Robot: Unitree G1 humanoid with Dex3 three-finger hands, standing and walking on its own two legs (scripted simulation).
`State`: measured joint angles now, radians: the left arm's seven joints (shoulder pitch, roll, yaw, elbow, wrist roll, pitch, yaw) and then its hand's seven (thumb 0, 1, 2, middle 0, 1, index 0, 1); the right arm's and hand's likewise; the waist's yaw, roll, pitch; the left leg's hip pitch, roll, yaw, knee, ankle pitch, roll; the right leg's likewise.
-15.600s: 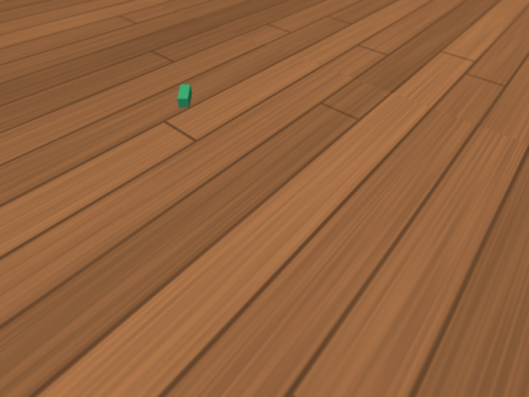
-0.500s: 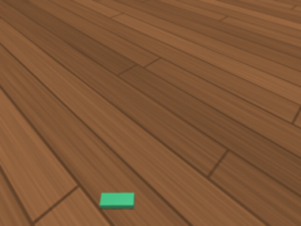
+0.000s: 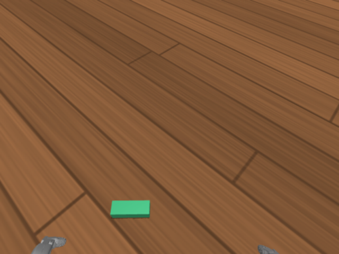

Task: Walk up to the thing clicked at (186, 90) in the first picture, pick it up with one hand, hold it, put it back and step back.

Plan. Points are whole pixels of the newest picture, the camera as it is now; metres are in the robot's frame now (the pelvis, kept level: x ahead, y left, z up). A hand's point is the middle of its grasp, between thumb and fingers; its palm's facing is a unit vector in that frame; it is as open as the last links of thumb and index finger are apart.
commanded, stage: rise first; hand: left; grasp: from above
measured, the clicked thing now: (131, 209) +0.45 +0.17 -0.72
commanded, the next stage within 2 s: none
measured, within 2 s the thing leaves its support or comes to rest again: neither
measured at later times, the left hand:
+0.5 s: hand out of the picture +0.13 +0.26 -0.24, palm faces -0.30 -0.80 -0.52, open 14.2 cm
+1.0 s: hand (97, 236) +0.27 +0.26 -0.44, palm faces -0.50 -0.28 -0.82, open 13.9 cm
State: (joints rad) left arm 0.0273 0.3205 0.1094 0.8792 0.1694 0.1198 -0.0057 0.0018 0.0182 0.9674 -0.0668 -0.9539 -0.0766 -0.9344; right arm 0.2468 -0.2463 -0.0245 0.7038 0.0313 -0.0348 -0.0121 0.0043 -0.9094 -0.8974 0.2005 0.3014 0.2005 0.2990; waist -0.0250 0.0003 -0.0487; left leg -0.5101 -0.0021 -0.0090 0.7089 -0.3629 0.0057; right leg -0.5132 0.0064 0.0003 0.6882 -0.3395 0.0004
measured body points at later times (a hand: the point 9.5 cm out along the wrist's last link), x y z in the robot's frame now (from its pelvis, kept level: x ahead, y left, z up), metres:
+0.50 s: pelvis -0.02 +0.01 -0.09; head +0.10 +0.02 +0.34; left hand +0.14 +0.30 -0.21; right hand +0.18 -0.24 -0.17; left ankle -0.01 +0.11 -0.72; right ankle +0.00 -0.12 -0.72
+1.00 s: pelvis -0.09 -0.01 -0.30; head +0.11 +0.00 +0.10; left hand +0.30 +0.27 -0.40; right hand +0.04 -0.28 -0.44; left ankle -0.01 +0.11 -0.72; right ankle +0.00 -0.12 -0.72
